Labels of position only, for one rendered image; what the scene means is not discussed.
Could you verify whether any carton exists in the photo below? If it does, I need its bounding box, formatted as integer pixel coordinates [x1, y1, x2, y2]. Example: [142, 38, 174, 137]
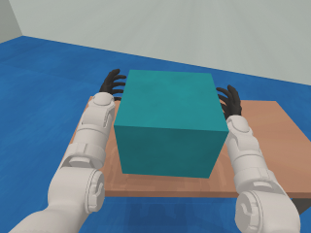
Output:
[114, 69, 229, 179]

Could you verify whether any robot right hand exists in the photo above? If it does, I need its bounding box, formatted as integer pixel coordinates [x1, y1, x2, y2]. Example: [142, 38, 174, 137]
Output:
[216, 84, 242, 120]

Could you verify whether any right robot forearm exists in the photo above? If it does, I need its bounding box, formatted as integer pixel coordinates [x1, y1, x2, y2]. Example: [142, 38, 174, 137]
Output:
[225, 115, 300, 231]

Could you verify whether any robot left hand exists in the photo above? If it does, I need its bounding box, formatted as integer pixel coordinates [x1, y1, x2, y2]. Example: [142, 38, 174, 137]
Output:
[99, 69, 126, 101]

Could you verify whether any table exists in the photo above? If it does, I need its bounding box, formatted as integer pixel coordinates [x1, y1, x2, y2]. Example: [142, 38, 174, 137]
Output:
[60, 96, 311, 216]

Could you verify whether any left robot forearm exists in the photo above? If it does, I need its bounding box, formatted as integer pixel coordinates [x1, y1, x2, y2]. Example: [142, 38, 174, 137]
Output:
[48, 92, 116, 205]

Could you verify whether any right robot upper arm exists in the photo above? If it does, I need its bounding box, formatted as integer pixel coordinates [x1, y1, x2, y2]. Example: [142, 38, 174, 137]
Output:
[234, 189, 300, 233]

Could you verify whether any left robot upper arm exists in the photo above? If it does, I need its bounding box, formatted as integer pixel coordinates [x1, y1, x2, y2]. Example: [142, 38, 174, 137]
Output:
[9, 166, 105, 233]

